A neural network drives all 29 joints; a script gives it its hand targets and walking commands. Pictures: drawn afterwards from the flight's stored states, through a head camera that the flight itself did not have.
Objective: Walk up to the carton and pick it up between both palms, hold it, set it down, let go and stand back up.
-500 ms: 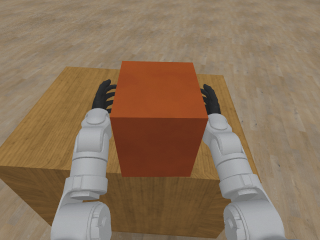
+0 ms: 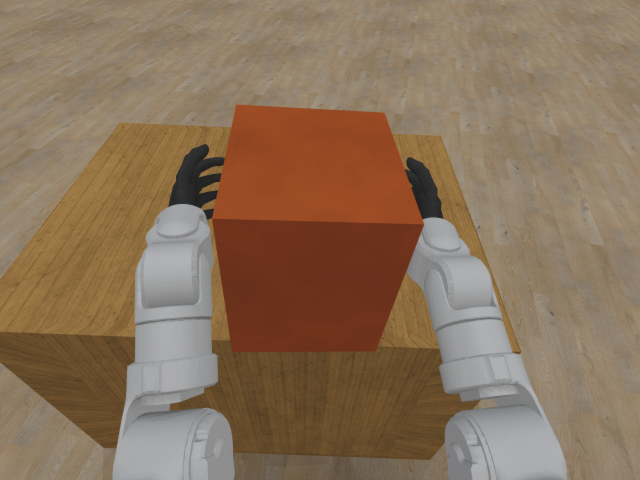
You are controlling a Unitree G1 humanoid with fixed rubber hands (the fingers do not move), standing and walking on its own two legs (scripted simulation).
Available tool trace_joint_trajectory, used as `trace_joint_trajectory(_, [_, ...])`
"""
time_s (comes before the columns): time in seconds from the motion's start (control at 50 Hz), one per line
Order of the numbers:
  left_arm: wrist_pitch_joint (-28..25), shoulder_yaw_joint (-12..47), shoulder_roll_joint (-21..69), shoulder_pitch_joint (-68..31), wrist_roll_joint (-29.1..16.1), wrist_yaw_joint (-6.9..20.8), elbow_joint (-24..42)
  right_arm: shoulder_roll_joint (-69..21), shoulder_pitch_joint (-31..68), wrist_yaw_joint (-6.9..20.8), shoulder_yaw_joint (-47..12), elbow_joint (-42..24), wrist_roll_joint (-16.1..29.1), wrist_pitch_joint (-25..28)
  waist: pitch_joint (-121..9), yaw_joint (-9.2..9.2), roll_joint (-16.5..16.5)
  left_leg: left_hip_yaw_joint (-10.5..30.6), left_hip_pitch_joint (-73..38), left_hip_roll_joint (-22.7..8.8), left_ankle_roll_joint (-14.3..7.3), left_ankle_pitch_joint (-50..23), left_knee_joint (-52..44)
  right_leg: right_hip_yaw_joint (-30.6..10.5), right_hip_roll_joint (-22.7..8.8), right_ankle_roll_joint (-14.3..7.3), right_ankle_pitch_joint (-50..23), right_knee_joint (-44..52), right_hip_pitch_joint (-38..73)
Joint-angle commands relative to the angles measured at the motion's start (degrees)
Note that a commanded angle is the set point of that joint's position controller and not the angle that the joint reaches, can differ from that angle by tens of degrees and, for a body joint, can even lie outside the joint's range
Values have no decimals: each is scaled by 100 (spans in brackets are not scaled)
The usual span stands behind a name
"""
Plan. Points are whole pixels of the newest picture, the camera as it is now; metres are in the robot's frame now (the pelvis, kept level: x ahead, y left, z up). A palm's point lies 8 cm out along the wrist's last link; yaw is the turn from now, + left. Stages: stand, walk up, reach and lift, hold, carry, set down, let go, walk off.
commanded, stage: reach and lift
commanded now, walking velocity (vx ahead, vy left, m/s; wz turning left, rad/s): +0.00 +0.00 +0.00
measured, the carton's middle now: (308, 232) +0.39 +0.00 +0.13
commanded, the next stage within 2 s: hold in 0.92 s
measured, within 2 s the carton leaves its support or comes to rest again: neither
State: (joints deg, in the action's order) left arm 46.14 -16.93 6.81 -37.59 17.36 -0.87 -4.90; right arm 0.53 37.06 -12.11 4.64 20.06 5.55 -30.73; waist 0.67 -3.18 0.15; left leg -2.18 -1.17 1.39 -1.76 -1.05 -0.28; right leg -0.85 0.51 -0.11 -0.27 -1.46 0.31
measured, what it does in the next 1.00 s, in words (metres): stands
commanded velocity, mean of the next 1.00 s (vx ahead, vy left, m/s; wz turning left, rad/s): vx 0.00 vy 0.00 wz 0.00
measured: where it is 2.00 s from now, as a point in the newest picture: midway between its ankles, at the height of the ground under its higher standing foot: outside the picture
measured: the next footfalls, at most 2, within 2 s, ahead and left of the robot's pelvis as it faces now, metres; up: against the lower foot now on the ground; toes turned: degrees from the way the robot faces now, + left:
none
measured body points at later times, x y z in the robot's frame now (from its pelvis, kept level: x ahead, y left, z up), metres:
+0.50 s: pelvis +0.01 -0.01 +0.00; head +0.00 -0.01 +0.45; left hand +0.37 +0.13 +0.19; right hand +0.37 -0.15 +0.16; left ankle +0.02 +0.10 -0.76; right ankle +0.02 -0.12 -0.76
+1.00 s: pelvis +0.01 +0.00 +0.00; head +0.01 -0.01 +0.45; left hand +0.38 +0.13 +0.18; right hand +0.38 -0.15 +0.15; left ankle +0.02 +0.10 -0.76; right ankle +0.02 -0.12 -0.76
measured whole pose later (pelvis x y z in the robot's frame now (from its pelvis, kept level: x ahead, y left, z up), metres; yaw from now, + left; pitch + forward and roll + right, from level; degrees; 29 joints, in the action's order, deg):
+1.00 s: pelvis +0.01 +0.00 +0.00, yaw +0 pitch -4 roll +0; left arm 47.8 -16.7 8.2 -31.2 17.3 1.7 6.1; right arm 0.3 31.4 -14.6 -0.2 12.6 7.4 -27.8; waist 3.2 -4.7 -0.4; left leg -1.7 -6.9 1.2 -1.4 -2.5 -5.1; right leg -0.5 0.7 -0.3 -2.4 5.2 7.0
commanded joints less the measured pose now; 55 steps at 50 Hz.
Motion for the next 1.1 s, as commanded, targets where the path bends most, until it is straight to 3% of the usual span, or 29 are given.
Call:
trace_joint_trajectory(0.0, [-115,2347,2738,-2710,-954,676,991,-2604,4026,394,-1989,-2135,601,599,-3112,-3,-117,272,-1331,-182,107,-1567,309,14,59,151,-1166,-93,667])
trace_joint_trajectory(0.04, [-2,2438,2728,-2187,-968,675,1263,-2592,3551,337,-2250,-2294,713,556,-3390,-36,-40,266,-1768,-165,179,-2504,333,-28,99,256,-2169,-76,1085])
trace_joint_trajectory(0.08, [279,2365,2449,-1471,-863,774,1211,-2343,2762,246,-2213,-2103,750,402,-2749,-178,-105,245,-2008,-96,307,-2858,371,-35,148,263,-2365,150,1183])
trace_joint_trajectory(0.12, [476,1918,2052,-1259,-643,932,1047,-2010,2364,151,-1919,-1627,558,254,-1769,-223,70,200,-1746,-93,311,-2041,155,-12,138,303,-1809,346,1202])
trace_joint_trajectory(0.16, [533,1853,1884,-1602,-644,1052,1261,-2018,2448,80,-1708,-1578,550,292,-1206,-256,4,176,-1130,-106,241,-1299,-91,-79,50,299,-1344,344,1311])
trace_joint_trajectory(0.2, [426,1954,2048,-2027,-769,1105,1373,-2164,3023,62,-1778,-1960,584,393,-1179,-240,118,171,-911,-104,144,-791,-285,-3,23,358,-902,278,1301])
trace_joint_trajectory(0.24, [301,2246,2203,-2152,-846,1061,1512,-2315,3190,55,-1945,-2286,634,499,-1628,-254,-67,181,-975,-119,148,-940,-263,-1,2,339,-963,226,1187])
trace_joint_trajectory(0.3, [229,2684,2512,-1992,-1039,923,2036,-2534,3299,59,-2502,-3074,885,607,-2959,-141,-177,243,-1581,-126,143,-2044,-124,-18,-21,296,-2055,51,1500])
trace_joint_trajectory(0.38, [497,2642,2404,-1265,-978,830,2292,-2396,2495,35,-2821,-2977,1011,415,-2737,-133,21,256,-1748,-155,229,-2589,-99,-40,36,386,-2918,64,1911])
trace_joint_trajectory(0.42, [656,2439,2130,-1053,-844,881,2180,-2170,2281,18,-2644,-2844,947,328,-2119,-93,222,228,-1477,-161,201,-2212,-246,-47,63,395,-2460,145,1855])
trace_joint_trajectory(0.48, [788,2109,1863,-1052,-678,1059,1683,-1885,2069,-14,-2126,-2186,812,236,-882,-246,87,152,-1045,-176,212,-1222,-388,-38,55,374,-1443,341,1632])
trace_joint_trajectory(0.52, [711,1950,1859,-1313,-710,1142,1494,-1968,2466,-16,-1961,-2309,762,302,-837,-243,158,131,-965,-168,79,-558,-514,-43,-36,415,-960,340,1539])
trace_joint_trajectory(0.56, [509,1992,1946,-1846,-776,1139,1451,-2163,2917,-9,-1967,-2414,784,406,-1001,-143,12,98,-693,-142,17,-102,-557,-57,-67,366,-533,284,1466])
trace_joint_trajectory(0.62, [202,2172,2182,-2260,-851,1005,1546,-2401,3333,44,-2168,-2558,738,548,-1895,-102,5,144,-959,-206,-77,-157,-505,-14,-57,347,-471,172,1285])
trace_joint_trajectory(0.68, [69,2301,2317,-2204,-824,841,1437,-2487,3296,122,-2190,-2442,647,563,-2302,-67,27,154,-1263,-220,-14,-435,-399,23,-16,292,-623,131,1099])
trace_joint_trajectory(0.72, [124,2163,2235,-1907,-717,834,1147,-2274,3018,155,-2108,-2189,597,543,-2082,-84,-70,175,-1302,-259,-4,-450,-339,-5,3,292,-424,276,985])
trace_joint_trajectory(0.76, [151,1795,2073,-1759,-529,879,758,-2136,2815,176,-1898,-1779,431,499,-1647,-54,169,130,-1220,-221,-42,-166,-395,20,24,314,-142,391,889])
trace_joint_trajectory(0.78, [140,1706,1991,-1856,-525,933,670,-2111,2822,167,-1750,-1540,383,509,-1457,-133,46,105,-1149,-203,-23,22,-395,-29,-8,336,28,420,806])
trace_joint_trajectory(0.82, [106,1493,1929,-2015,-477,997,335,-2045,2951,200,-1447,-1258,188,531,-1015,-95,30,105,-867,-197,-11,277,-418,43,26,324,426,472,700])
trace_joint_trajectory(0.84, [36,1531,2020,-2173,-516,990,530,-2130,2951,223,-1454,-1259,160,561,-1187,-166,25,89,-900,-199,4,175,-411,76,33,320,267,433,775])
trace_joint_trajectory(0.88, [-77,1710,2167,-2330,-607,979,778,-2468,3110,242,-1691,-1514,393,636,-1627,-92,-93,104,-968,-182,-27,-332,-391,-19,-3,344,-412,338,902])
trace_joint_trajectory(0.98, [93,2652,2693,-1547,-966,823,2125,-2731,2728,95,-2825,-2830,924,631,-3197,-176,-149,246,-1875,-94,157,-2741,-125,-70,73,322,-3060,12,1915])
trace_joint_trajectory(1.02, [303,2465,2354,-1396,-871,845,1943,-2317,2589,71,-2687,-2629,778,504,-2545,-191,85,283,-1568,-122,239,-2521,-97,-47,111,358,-2792,6,1817])
trace_joint_trajectory(1.08, [616,2314,2022,-1045,-774,989,1789,-2069,2003,24,-2307,-2281,706,325,-1335,-301,4,230,-1264,-120,230,-1520,-261,-48,52,322,-1728,289,1538])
